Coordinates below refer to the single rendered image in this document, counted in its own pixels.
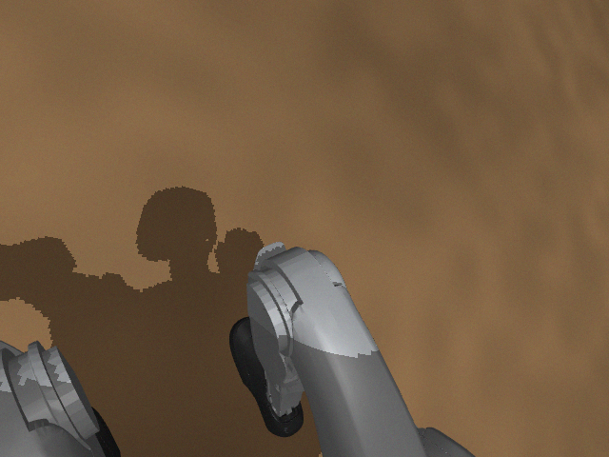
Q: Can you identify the left robot foot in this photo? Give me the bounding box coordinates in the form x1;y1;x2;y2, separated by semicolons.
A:
92;407;121;457

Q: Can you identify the right robot hand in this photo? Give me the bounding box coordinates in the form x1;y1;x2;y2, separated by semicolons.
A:
415;425;475;457

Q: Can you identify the right robot foot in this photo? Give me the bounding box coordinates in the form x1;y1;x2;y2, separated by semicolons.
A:
229;317;304;437

